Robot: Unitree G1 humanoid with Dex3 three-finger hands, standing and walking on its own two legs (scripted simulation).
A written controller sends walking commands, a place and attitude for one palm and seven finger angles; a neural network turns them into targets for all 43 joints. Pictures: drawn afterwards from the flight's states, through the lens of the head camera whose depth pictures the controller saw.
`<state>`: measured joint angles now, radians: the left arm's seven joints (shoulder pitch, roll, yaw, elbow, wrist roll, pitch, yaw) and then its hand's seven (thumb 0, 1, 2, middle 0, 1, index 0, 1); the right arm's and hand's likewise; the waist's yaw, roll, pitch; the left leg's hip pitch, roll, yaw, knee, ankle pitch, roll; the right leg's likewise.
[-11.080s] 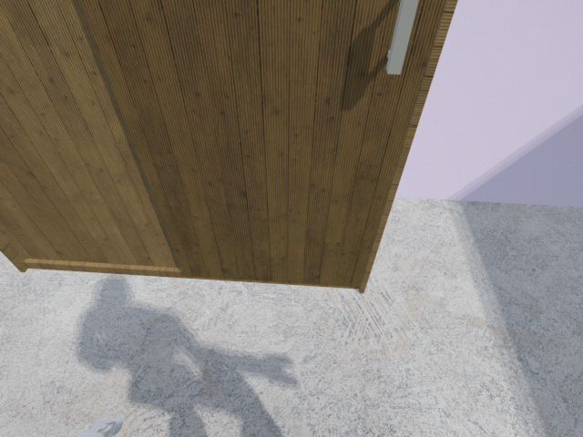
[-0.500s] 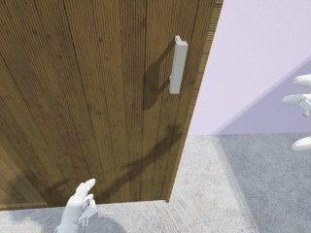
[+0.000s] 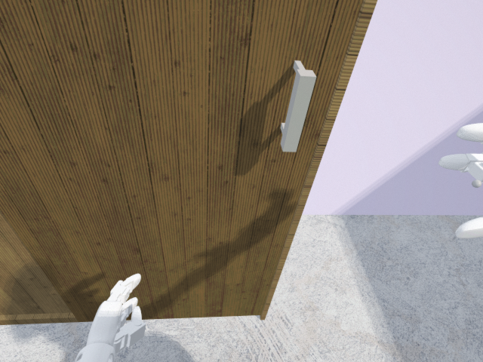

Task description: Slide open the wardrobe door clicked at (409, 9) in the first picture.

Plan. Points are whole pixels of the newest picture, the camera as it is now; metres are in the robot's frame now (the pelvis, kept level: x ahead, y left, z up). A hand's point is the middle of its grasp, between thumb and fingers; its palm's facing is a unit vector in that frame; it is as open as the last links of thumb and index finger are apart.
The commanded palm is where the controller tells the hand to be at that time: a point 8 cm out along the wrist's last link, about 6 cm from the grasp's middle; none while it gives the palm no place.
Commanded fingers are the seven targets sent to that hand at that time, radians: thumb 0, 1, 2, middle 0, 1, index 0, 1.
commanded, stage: move the hooked fingers beside the handle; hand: right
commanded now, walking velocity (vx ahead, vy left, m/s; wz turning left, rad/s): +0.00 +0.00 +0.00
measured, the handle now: (293, 106) +0.47 -0.07 +0.24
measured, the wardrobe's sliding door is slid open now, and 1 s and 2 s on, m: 0.00 0.00 0.00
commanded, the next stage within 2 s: none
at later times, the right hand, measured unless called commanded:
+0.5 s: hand (436, 166) +0.32 -0.25 +0.25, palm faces +0.01 +0.99 -0.12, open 13.9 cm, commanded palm +0.28 -0.28 +0.26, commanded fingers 0.00 0.50 -0.30 0.30 1.20 0.30 1.20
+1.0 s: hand (394, 150) +0.35 -0.20 +0.24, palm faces -0.02 +1.00 -0.07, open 14.0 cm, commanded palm +0.33 -0.24 +0.25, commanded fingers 0.00 0.50 -0.30 0.30 1.20 0.30 1.20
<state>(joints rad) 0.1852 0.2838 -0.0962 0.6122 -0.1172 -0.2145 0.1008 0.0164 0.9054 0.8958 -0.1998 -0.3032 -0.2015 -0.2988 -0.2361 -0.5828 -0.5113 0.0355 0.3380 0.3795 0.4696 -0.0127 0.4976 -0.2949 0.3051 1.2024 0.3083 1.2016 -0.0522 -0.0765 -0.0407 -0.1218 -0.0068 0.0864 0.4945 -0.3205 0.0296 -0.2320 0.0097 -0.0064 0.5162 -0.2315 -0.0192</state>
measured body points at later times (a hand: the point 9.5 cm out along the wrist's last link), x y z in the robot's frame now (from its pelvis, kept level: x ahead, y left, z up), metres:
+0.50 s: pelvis +0.01 +0.00 +0.00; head -0.02 +0.03 +0.45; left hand +0.21 +0.23 -0.06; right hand +0.31 -0.30 +0.25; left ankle -0.03 +0.09 -0.74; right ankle +0.03 -0.11 -0.74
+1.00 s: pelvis +0.01 +0.00 +0.00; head -0.02 +0.02 +0.45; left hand +0.20 +0.22 -0.07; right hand +0.35 -0.26 +0.25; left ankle -0.03 +0.09 -0.74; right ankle +0.03 -0.11 -0.74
